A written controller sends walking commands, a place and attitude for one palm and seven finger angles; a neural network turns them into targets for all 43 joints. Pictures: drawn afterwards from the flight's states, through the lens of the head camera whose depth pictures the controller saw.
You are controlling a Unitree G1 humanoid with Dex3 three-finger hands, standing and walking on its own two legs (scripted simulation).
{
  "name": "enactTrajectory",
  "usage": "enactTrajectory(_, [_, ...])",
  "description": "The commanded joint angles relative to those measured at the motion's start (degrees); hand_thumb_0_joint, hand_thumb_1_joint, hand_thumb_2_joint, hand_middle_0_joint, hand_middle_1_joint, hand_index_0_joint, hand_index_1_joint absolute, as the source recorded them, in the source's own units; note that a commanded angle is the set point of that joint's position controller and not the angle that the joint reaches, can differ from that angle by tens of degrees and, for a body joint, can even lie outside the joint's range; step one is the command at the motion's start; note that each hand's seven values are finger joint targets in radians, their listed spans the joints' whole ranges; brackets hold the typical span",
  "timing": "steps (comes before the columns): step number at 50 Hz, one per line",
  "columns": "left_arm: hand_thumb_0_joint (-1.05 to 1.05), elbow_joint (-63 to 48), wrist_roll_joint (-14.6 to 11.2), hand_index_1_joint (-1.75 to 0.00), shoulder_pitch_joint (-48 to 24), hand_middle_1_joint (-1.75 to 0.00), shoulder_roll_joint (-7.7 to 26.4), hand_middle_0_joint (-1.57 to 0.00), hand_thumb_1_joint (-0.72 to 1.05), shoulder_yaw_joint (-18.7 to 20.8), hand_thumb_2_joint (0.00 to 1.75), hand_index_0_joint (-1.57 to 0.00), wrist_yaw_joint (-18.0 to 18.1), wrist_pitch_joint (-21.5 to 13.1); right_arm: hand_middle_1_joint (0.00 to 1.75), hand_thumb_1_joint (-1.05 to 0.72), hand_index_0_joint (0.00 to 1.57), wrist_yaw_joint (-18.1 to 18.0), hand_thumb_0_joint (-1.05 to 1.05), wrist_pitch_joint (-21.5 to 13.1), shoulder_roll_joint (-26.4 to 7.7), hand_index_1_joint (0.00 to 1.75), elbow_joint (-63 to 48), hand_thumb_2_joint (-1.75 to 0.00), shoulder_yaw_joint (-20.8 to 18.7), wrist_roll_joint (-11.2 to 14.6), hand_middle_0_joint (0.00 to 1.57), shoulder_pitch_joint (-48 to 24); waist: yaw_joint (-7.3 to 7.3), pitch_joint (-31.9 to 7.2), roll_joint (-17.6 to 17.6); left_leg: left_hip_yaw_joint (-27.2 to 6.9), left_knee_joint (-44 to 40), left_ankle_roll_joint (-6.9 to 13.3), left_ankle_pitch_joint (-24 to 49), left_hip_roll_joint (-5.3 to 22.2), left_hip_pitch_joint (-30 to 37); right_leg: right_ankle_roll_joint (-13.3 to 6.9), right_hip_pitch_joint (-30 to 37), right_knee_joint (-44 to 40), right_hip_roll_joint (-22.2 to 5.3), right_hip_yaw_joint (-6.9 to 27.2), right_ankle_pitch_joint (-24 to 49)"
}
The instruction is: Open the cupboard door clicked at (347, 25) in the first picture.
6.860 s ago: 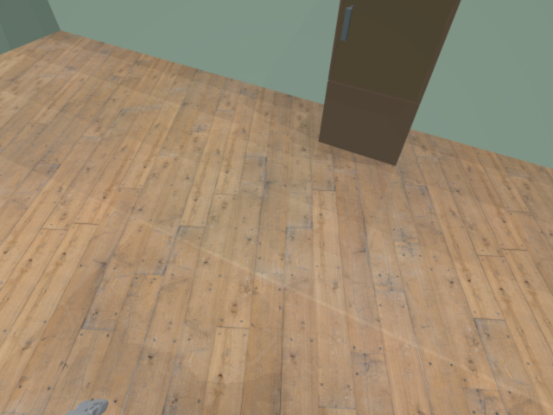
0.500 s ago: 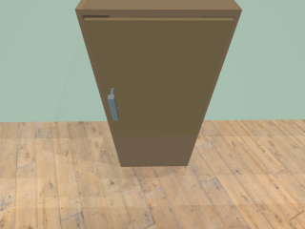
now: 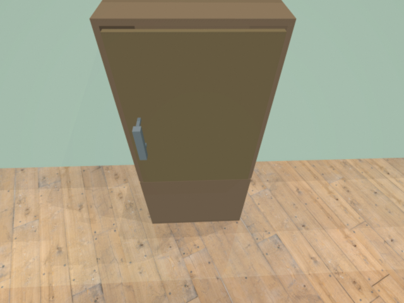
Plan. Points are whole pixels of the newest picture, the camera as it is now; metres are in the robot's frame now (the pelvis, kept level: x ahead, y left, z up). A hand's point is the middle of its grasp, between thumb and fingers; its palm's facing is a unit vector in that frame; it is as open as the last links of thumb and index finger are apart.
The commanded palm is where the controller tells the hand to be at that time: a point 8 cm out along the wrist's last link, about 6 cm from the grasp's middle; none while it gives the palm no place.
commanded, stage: look again from close up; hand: left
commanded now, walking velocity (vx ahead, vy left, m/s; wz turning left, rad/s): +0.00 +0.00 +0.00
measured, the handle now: (141, 139) +0.59 +0.22 -0.07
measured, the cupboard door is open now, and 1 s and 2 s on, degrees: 0 0 0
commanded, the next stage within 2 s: shuffle to correct the standing spot in 0.58 s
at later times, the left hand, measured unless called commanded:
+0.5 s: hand out of the picture +0.03 +0.21 -0.18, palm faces +0.05 -0.98 -0.22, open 7.3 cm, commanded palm none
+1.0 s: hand out of the picture -0.08 +0.21 -0.18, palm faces +0.07 -0.98 -0.17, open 7.3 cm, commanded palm none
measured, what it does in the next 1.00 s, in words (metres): stands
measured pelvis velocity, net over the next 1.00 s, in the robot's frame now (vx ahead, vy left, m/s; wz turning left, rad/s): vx -0.01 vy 0.04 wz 0.03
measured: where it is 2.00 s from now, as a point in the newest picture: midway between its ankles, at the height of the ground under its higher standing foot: outside the picture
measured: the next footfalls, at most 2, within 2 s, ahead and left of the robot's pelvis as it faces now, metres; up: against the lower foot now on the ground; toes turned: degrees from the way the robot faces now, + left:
right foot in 1.46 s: +0.13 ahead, -0.14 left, +0.00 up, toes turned -4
left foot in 1.82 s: +0.09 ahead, +0.10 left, +0.00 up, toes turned +6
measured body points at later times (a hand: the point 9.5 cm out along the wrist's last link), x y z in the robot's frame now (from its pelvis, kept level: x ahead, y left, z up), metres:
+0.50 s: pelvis +0.00 +0.03 -0.01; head -0.02 +0.04 +0.44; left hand +0.03 +0.26 -0.16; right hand +0.07 -0.21 -0.15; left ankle +0.04 +0.12 -0.74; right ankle -0.02 -0.09 -0.74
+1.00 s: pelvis -0.01 +0.04 +0.00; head -0.02 +0.05 +0.45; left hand -0.08 +0.26 -0.16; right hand -0.02 -0.19 -0.16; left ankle +0.04 +0.12 -0.74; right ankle -0.02 -0.09 -0.74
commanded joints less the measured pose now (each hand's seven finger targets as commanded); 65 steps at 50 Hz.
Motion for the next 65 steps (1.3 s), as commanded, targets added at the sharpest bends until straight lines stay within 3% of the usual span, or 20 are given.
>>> enactTrajectory(1, [0.00, -1.30, -0.05, -0.30, 4.12, -0.30, 4.83, -0.20, 0.90, 1.08, 0.90, -0.20, 0.17, -0.79, 0.30, -0.90, 0.20, -0.19, 0.00, -0.78, -4.23, 0.30, -1.72, -0.90, -0.67, -0.16, 0.20, 2.60, 0.68, 4.00, -0.51, -5.00, -3.62, 0.82, -1.78, 3.79, 2.23, 0.16, -8.07, -8.17, -7.39, 7.62, -2.46])
enactTrajectory(2, [0.00, -7.03, 1.36, -0.30, 1.50, -0.30, 15.80, -0.20, 0.90, 0.44, 0.90, -0.20, 0.03, -2.17, 0.30, -0.90, 0.20, 1.09, 0.00, -1.14, -11.67, 0.30, -8.93, -0.90, -1.16, -0.89, 0.20, -1.09, -0.97, 9.82, -0.34, -7.31, -0.48, 0.67, -0.65, 1.04, -1.68, -0.58, -10.13, -6.30, -5.67, 5.76, -1.66])
enactTrajectory(3, [0.00, -6.84, 0.98, -0.30, 1.99, -0.30, 11.34, -0.20, 0.90, 1.86, 0.90, -0.20, 0.23, -2.50, 0.30, -0.90, 0.20, 0.45, 0.00, -2.42, -10.12, 0.30, -10.04, -0.90, -2.05, -1.16, 0.20, -1.52, 0.50, 0.39, 3.71, -6.57, 2.98, 1.19, -0.09, 3.12, -0.42, -1.11, -8.09, -3.29, -8.61, 7.68, -1.56])
enactTrajectory(4, [0.00, -7.36, 0.83, -0.30, 2.22, -0.30, 10.77, -0.20, 0.90, 1.42, 0.90, -0.20, 0.26, -2.79, 0.30, -0.90, 0.20, 0.08, 0.00, -2.68, -8.54, 0.30, -10.07, -0.90, -1.98, -1.13, 0.20, -0.08, -0.23, -5.67, 3.20, -6.98, 5.60, 1.48, 1.70, 2.55, 0.77, -1.81, -5.30, -3.16, -9.20, 8.33, 1.92])
enactTrajectory(5, [0.00, -7.57, 0.76, -0.30, 2.73, -0.30, 9.29, -0.20, 0.90, 1.58, 0.90, -0.20, 0.26, -2.72, 0.30, -0.90, 0.20, -0.09, 0.00, -2.49, -7.13, 0.30, -10.33, -0.90, -1.92, -1.03, 0.20, 1.07, -0.31, -6.63, 1.13, -6.36, 6.68, 1.46, 0.64, 2.14, -0.05, -2.24, -5.35, -3.60, -10.02, 9.40, 1.98])
enactTrajectory(8, [0.00, -8.59, 0.85, -0.30, 2.68, -0.30, 8.21, -0.20, 0.90, 1.46, 0.90, -0.20, 0.43, -1.95, 0.30, -0.90, 0.20, 0.30, 0.00, -1.52, -5.43, 0.30, -11.17, -0.90, -1.55, -1.06, 0.20, 2.03, -0.57, -0.02, -4.83, -5.05, 7.17, 1.67, -1.25, 1.28, -3.03, -2.43, -8.78, -4.50, -9.86, 9.22, -0.21])
enactTrajectory(12, [0.00, -10.00, 0.93, -0.30, 4.38, -0.30, 8.49, -0.20, 0.90, 1.59, 0.90, -0.20, 0.51, -1.64, 0.30, -0.90, 0.20, 0.29, 0.00, -1.81, -7.05, 0.30, -12.00, -0.90, -1.49, -0.76, 0.20, 1.09, 0.64, 0.49, 1.02, -5.92, 4.91, 2.52, 6.71, 3.05, -2.12, -1.34, -6.40, 0.66, -7.12, 6.02, 10.23])
enactTrajectory(18, [0.00, -11.74, 0.98, -0.30, 4.23, -0.30, 9.73, -0.20, 0.90, 1.77, 0.90, -0.20, 0.39, -1.06, 0.30, -0.90, 0.20, 0.36, 0.00, -1.55, -9.38, 0.30, -13.46, -0.90, -1.99, -0.69, 0.20, -2.16, 0.93, 0.51, 0.29, -6.17, 3.53, 2.89, 6.65, 3.79, -1.68, -0.17, -6.28, 1.21, -6.53, 5.55, 9.12])
enactTrajectory(35, [0.00, -9.31, 1.15, -0.30, 5.43, -0.30, 8.95, -0.20, 0.90, 0.81, 0.90, -0.20, -0.17, -0.90, 0.30, -0.90, 0.20, 1.15, 0.00, -1.33, -11.13, 0.30, -11.73, -0.90, -1.83, -0.40, 0.20, -4.82, 0.87, 0.48, 0.98, -9.25, -6.40, 2.57, -11.42, 4.56, -1.99, 1.62, -5.70, -3.23, -6.37, 4.56, -0.16])
enactTrajectory(40, [0.00, -7.89, 1.93, -0.30, 8.80, -0.30, 7.03, -0.20, 0.90, 1.16, 0.90, -0.20, -0.77, 0.48, 0.30, -0.90, 0.20, 0.76, 0.00, -0.11, -12.81, 0.30, -10.43, -0.90, -3.06, -0.74, 0.20, -3.14, 1.24, 3.78, 4.56, -15.49, -13.00, 4.49, -30.02, 8.02, -7.24, 2.26, -6.70, 2.77, -3.26, -0.76, -8.81])
enactTrajectory(42, [0.00, -7.52, 2.13, -0.30, 10.22, -0.30, 6.44, -0.20, 0.90, 1.44, 0.90, -0.20, -1.17, 0.92, 0.30, -0.90, 0.20, 0.44, 0.00, 0.04, -13.55, 0.30, -10.44, -0.90, -3.56, -0.76, 0.20, -2.79, 1.65, 3.90, 5.06, -17.73, -14.08, 5.61, -31.62, 9.50, -8.37, 2.03, -6.48, 5.20, -2.61, -1.84, -7.83])
enactTrajectory(47, [0.00, -6.07, 1.85, -0.30, 14.43, -0.30, 5.05, -0.20, 0.90, 2.10, 0.90, -0.20, -1.69, 1.21, 0.30, -0.90, 0.20, -0.09, 0.00, 0.18, -12.19, 0.30, -9.78, -0.90, -4.03, -0.94, 0.20, -2.26, 2.46, 3.87, 2.77, -13.54, -11.27, 4.42, -28.68, 7.66, -10.19, 0.74, -2.61, 0.33, -2.39, -1.48, -7.28])
enactTrajectory(52, [0.00, -5.66, 1.40, -0.30, 14.46, -0.30, 7.04, -0.20, 0.90, 2.90, 0.90, -0.20, -1.07, 0.35, 0.30, -0.90, 0.20, 0.09, 0.00, -0.11, -6.54, 0.30, -9.73, -0.90, -2.86, -0.76, 0.20, -0.44, 1.30, 5.70, -7.15, -3.52, 5.98, 2.59, -17.73, 0.30, -10.91, -3.59, -7.47, -9.26, -9.75, 11.81, -19.91])
enactTrajectory(54, [0.00, -5.72, 1.13, -0.30, 13.38, -0.30, 7.52, -0.20, 0.90, 3.09, 0.90, -0.20, -0.87, -0.06, 0.30, -0.90, 0.20, 0.11, 0.00, -0.89, -4.81, 0.30, -9.49, -0.90, -2.31, -0.65, 0.20, 0.78, 0.29, 4.16, -8.88, -0.39, 12.52, 2.32, -12.40, -0.82, -9.18, -5.36, -8.21, -9.88, -12.48, 14.08, -19.23])
enactTrajectory(57, [0.00, -6.27, 1.26, -0.30, 10.25, -0.30, 6.19, -0.20, 0.90, 2.79, 0.90, -0.20, -1.12, 0.05, 0.30, -0.90, 0.20, -0.05, 0.00, -1.25, -5.05, 0.30, -8.30, -0.90, -2.37, -0.69, 0.20, 4.30, -2.08, 5.43, -2.38, -2.40, 7.57, 2.64, -14.23, 1.18, -2.07, -4.19, -15.96, -4.27, -8.93, 9.18, -17.59])
enactTrajectory(58, [0.00, -6.61, 1.30, -0.30, 9.70, -0.30, 5.02, -0.20, 0.90, 2.62, 0.90, -0.20, -1.35, 0.18, 0.30, -0.90, 0.20, -0.21, 0.00, -1.48, -6.27, 0.30, -7.70, -0.90, -2.74, -0.87, 0.20, 6.06, -2.46, 7.28, 3.07, -7.19, 2.06, 3.58, -18.11, 4.07, -0.23, -2.89, -19.47, 0.92, -6.09, 6.42, -16.13])
enactTrajectory(60, [0.00, -8.03, 1.83, -0.30, 7.77, -0.30, 3.19, -0.20, 0.90, 2.39, 0.90, -0.20, -1.94, 0.30, 0.30, -0.90, 0.20, -0.78, 0.00, -1.90, -11.90, 0.30, -6.48, -0.90, -4.34, -1.40, 0.20, 10.70, -3.78, 7.89, 15.95, -27.67, -14.43, 8.81, -32.78, 17.43, 2.43, 0.65, -26.22, 19.95, -0.74, -2.22, -12.73])
enactTrajectory(61, [0.00, -9.13, 2.20, -0.30, 4.93, -0.30, 4.11, -0.20, 0.90, 2.69, 0.90, -0.20, -2.20, 0.64, 0.30, -0.90, 0.20, -0.97, 0.00, -2.18, -12.63, 0.30, -6.43, -0.90, -4.63, -1.30, 0.20, 10.50, -3.58, 9.72, 13.16, -30.94, -17.15, 11.63, -31.23, 20.72, 0.14, 0.70, -28.26, 28.36, -4.04, 1.32, -12.08])
enactTrajectory(63, [0.00, -9.44, 2.29, -0.30, 3.69, -0.30, 3.99, -0.20, 0.90, 3.09, 0.90, -0.20, -2.76, 0.02, 0.30, -0.90, 0.20, -1.07, 0.00, -3.01, -11.00, 0.30, -7.20, -0.90, -4.14, -1.17, 0.20, 7.93, -1.78, 7.91, 5.09, -26.98, -15.28, 12.68, -19.45, 20.09, -0.38, 1.35, -27.85, 31.03, -7.26, 3.78, -8.99])
enactTrajectory(65, [0.00, -9.45, 1.83, -0.30, 3.76, -0.30, 2.36, -0.20, 0.90, 3.12, 0.90, -0.20, -3.03, -0.06, 0.30, -0.90, 0.20, -1.18, 0.00, -3.42, -10.81, 0.30, -7.78, -0.90, -4.11, -1.26, 0.20, 5.36, -0.47, 4.17, 4.19, -20.12, -12.90, 11.83, -9.50, 17.30, 0.02, 2.41, -23.22, 25.61, -7.38, 2.66, -7.28])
